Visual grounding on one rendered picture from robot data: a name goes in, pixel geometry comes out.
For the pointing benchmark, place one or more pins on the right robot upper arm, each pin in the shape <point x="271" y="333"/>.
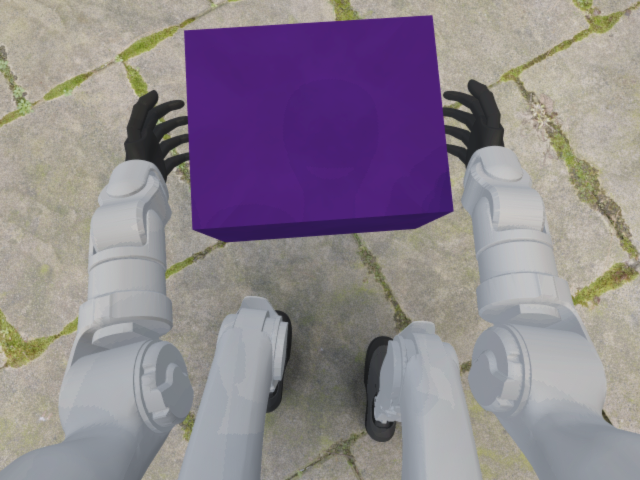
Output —
<point x="547" y="389"/>

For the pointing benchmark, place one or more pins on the robot right forearm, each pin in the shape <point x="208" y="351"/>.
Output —
<point x="519" y="282"/>

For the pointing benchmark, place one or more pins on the robot left forearm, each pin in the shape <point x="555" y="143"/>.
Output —
<point x="127" y="300"/>

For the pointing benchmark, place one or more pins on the left robot thigh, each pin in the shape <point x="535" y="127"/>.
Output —
<point x="227" y="437"/>

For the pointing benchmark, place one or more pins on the robot right hand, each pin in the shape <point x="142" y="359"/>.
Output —
<point x="484" y="123"/>

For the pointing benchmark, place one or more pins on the left robot upper arm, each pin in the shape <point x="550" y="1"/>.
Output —
<point x="117" y="409"/>

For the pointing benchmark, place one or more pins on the carton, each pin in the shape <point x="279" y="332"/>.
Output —
<point x="313" y="129"/>

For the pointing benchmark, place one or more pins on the robot left hand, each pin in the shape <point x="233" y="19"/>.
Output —
<point x="143" y="138"/>

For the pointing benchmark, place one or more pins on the robot thigh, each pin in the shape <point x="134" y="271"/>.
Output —
<point x="227" y="437"/>
<point x="437" y="437"/>

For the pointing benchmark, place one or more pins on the right robot thigh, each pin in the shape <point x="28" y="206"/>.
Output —
<point x="437" y="437"/>

